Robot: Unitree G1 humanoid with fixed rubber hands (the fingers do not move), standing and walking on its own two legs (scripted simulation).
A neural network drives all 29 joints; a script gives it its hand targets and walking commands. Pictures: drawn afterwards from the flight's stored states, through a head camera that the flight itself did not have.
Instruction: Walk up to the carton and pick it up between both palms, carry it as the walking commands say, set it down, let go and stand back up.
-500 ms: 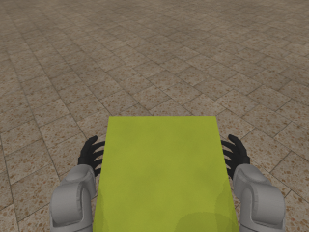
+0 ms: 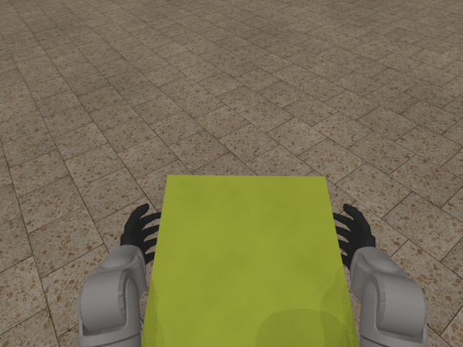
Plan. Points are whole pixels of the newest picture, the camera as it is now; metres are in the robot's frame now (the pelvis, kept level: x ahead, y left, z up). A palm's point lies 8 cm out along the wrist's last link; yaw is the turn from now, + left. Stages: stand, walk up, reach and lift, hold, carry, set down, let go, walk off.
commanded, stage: carry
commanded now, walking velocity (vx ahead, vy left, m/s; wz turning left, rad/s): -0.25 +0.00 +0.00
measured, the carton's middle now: (244, 275) +0.26 +0.00 +0.00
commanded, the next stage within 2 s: none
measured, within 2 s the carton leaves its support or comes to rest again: neither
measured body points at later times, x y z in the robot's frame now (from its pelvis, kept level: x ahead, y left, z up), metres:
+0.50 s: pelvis -0.19 +0.01 +0.01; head -0.19 +0.03 +0.46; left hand +0.05 +0.20 +0.07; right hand +0.08 -0.14 +0.09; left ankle -0.17 +0.11 -0.73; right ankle -0.18 -0.13 -0.64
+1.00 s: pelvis -0.38 -0.03 +0.00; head -0.37 -0.04 +0.45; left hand -0.11 +0.15 +0.09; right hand -0.11 -0.20 +0.08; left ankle -0.43 +0.09 -0.69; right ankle -0.30 -0.13 -0.73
